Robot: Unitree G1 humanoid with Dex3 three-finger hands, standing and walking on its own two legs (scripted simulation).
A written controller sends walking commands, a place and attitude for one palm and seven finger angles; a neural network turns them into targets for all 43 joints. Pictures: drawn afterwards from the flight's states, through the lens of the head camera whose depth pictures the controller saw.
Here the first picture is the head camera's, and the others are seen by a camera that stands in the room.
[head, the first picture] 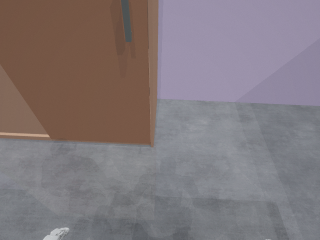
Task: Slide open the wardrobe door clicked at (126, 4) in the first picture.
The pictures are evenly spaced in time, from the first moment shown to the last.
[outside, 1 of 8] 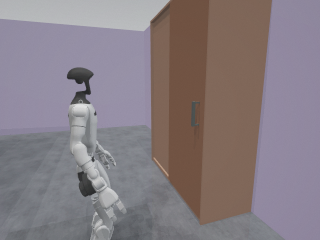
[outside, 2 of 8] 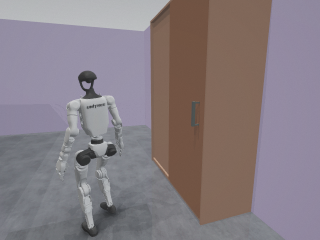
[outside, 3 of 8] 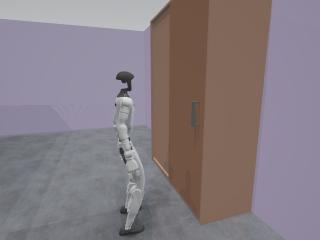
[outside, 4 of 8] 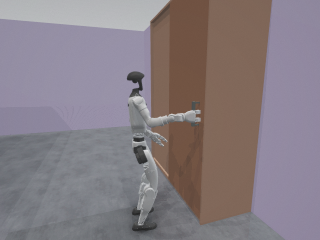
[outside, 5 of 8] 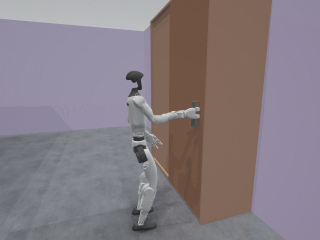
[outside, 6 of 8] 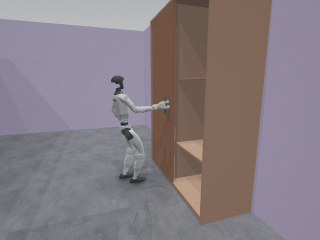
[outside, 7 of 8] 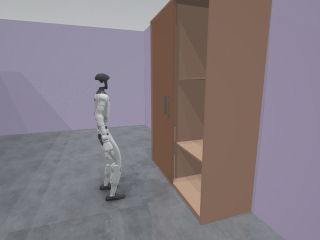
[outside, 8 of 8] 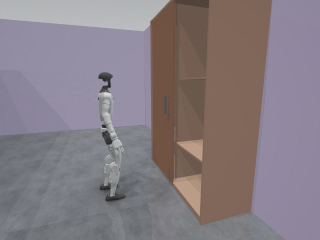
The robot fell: no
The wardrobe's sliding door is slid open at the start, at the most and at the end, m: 0.00 0.65 0.64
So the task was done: yes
